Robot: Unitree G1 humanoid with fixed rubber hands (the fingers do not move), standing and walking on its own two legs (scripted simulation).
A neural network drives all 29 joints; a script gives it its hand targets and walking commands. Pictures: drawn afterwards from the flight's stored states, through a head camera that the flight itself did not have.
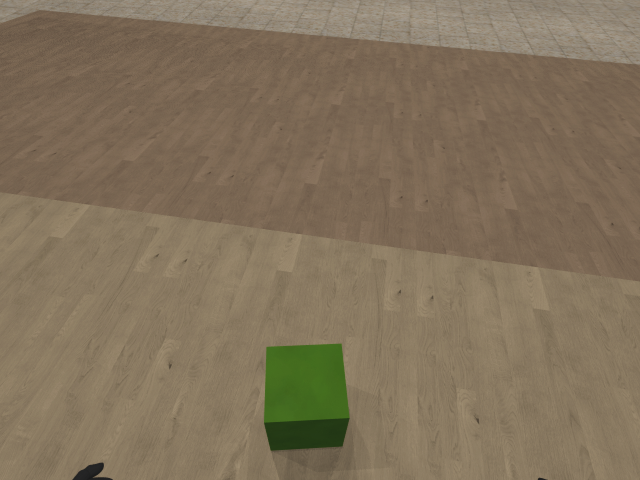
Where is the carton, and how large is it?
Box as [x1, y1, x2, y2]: [264, 344, 349, 450]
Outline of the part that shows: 341,344 266,347 264,424 271,450 342,445 349,417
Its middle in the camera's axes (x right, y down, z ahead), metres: -0.04 +0.46 +1.12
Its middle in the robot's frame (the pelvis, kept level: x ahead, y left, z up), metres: +0.47 +0.03 -0.66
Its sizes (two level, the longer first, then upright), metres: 0.210 0.200 0.250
